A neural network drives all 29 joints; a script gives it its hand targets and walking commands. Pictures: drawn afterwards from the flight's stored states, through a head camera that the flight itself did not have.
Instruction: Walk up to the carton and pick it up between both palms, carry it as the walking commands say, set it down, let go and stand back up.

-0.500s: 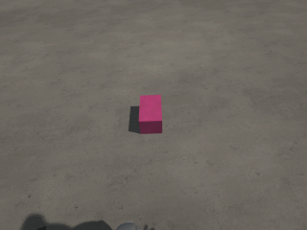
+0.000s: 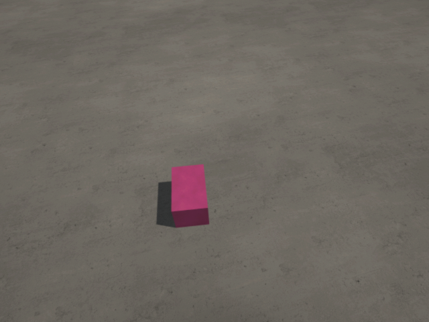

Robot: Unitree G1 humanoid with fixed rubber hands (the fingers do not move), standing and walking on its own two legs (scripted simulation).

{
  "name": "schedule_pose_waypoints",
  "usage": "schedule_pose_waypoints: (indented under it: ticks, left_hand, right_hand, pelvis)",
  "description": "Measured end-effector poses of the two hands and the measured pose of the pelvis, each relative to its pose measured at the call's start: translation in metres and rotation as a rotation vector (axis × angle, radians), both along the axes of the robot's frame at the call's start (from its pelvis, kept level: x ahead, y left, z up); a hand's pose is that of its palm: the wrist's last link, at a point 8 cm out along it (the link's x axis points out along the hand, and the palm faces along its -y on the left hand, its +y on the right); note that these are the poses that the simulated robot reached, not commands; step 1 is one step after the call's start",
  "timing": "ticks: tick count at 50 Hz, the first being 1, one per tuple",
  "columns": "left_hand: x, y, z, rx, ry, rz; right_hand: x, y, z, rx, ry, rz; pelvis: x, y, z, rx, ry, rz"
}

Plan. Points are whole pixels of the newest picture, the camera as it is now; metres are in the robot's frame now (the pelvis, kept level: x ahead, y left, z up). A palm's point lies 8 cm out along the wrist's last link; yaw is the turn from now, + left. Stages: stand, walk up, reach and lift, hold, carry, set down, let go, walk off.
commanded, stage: walk up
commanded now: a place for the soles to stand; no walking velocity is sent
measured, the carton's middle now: (190, 195) +0.83 +0.13 -0.68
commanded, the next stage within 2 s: none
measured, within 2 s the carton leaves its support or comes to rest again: neither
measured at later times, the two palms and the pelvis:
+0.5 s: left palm (52, 304) +0.20 +0.34 -0.10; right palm (371, 242) +0.28 -0.32 -0.07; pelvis +0.17 +0.01 +0.00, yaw +2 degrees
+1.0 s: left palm (79, 235) +0.35 +0.33 -0.10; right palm (342, 211) +0.38 -0.31 -0.11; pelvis +0.27 +0.00 +0.00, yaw +4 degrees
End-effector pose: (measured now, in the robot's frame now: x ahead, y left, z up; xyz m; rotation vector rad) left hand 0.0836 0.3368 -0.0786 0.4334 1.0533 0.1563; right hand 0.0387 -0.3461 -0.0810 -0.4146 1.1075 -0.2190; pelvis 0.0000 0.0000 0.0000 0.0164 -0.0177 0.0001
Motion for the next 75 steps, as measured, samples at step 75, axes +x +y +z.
schedule_pose_waypoints:
  ticks: [75]
  left_hand:
    - [0.273,0.0,-0.011,-0.031,0.09,0.195]
  right_hand:
    - [0.369,0.05,-0.003,0.04,0.058,0.032]
  pelvis:
    - [0.289,0.013,0.02,-0.016,-0.018,0.066]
